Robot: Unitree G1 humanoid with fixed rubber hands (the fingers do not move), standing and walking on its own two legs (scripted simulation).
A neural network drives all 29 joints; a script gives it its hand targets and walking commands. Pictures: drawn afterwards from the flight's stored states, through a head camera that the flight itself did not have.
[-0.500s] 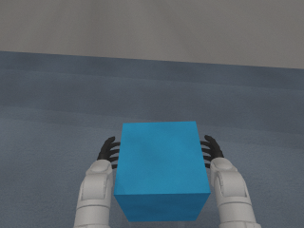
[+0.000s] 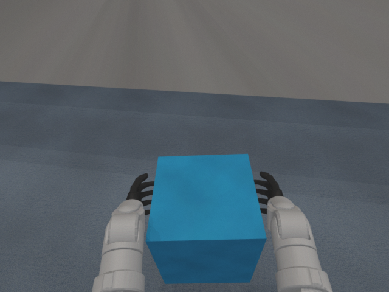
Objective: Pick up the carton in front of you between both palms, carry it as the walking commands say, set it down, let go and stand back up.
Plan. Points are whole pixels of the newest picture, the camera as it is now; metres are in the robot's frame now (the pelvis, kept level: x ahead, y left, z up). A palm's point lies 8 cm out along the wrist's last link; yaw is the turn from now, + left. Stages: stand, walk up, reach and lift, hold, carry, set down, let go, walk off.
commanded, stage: set down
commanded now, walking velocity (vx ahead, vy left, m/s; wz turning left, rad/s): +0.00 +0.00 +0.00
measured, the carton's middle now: (205, 221) +0.30 +0.00 -0.04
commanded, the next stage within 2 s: none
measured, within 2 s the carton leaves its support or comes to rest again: neither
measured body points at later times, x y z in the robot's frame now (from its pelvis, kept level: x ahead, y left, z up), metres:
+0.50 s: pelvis +0.00 +0.01 -0.03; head +0.12 +0.00 +0.40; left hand +0.36 +0.14 -0.08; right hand +0.35 -0.16 -0.08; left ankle +0.04 +0.13 -0.74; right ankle +0.06 -0.10 -0.74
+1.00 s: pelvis -0.03 +0.01 -0.17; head +0.18 -0.01 +0.23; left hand +0.40 +0.14 -0.24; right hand +0.40 -0.17 -0.24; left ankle +0.04 +0.13 -0.74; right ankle +0.06 -0.11 -0.74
